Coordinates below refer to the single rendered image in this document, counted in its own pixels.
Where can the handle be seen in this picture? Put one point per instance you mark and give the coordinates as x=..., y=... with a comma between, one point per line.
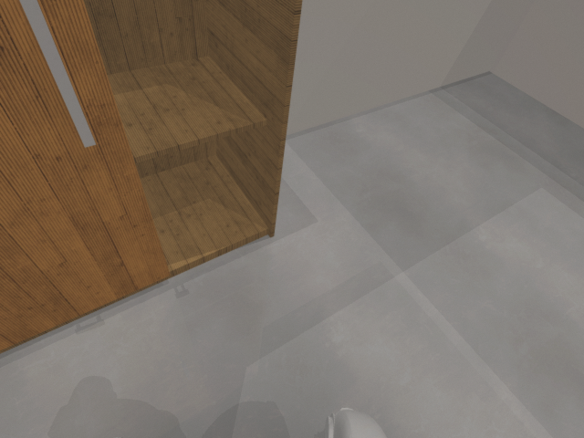
x=49, y=49

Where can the wardrobe door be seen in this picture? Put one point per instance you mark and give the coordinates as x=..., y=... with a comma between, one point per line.
x=76, y=230

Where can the robot right thigh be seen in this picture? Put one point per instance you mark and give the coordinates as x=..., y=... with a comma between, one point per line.
x=352, y=424

